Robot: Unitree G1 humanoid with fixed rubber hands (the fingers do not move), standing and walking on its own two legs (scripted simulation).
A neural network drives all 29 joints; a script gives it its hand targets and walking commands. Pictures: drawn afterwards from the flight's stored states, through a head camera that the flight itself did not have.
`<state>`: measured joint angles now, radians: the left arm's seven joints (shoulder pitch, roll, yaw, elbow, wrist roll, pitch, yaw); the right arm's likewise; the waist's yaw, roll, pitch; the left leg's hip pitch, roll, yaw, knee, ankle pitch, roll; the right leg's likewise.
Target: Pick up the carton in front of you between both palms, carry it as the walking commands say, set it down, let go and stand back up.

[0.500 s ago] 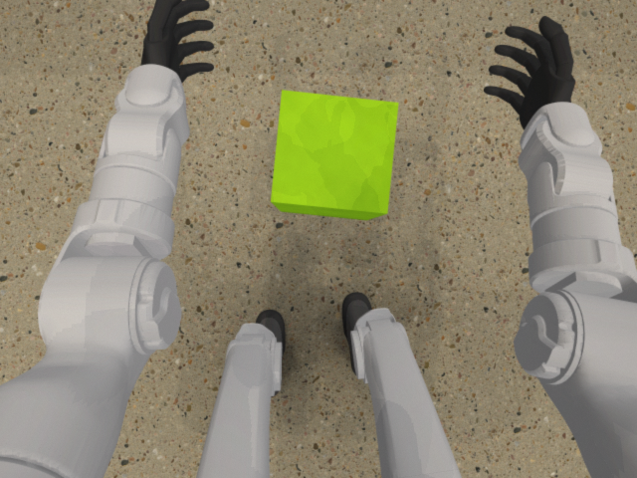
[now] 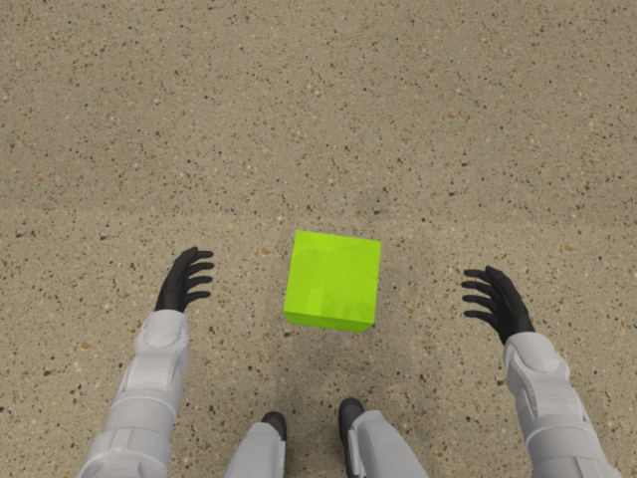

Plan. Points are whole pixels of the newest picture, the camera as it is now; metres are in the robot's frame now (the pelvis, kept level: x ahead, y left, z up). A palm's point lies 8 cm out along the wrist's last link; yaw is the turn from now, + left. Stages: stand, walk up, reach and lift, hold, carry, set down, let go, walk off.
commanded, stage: let go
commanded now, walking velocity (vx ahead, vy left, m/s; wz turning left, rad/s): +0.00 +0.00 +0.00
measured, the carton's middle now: (331, 285) +0.46 -0.05 -0.61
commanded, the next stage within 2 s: stand in 0.84 s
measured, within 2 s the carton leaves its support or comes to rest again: neither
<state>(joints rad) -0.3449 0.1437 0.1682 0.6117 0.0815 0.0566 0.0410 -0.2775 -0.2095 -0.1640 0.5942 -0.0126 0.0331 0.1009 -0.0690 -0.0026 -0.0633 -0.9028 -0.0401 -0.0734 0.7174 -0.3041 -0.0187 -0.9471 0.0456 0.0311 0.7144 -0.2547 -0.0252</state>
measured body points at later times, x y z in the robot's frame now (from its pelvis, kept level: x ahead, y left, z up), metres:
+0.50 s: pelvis +0.03 +0.03 +0.04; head +0.05 +0.03 +0.49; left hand +0.21 +0.26 -0.04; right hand +0.20 -0.21 -0.04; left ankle +0.00 +0.13 -0.70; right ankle +0.02 -0.10 -0.70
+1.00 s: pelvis +0.03 +0.01 +0.03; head +0.04 +0.01 +0.48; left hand +0.19 +0.29 -0.05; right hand +0.19 -0.26 -0.05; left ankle +0.00 +0.13 -0.70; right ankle +0.02 -0.10 -0.70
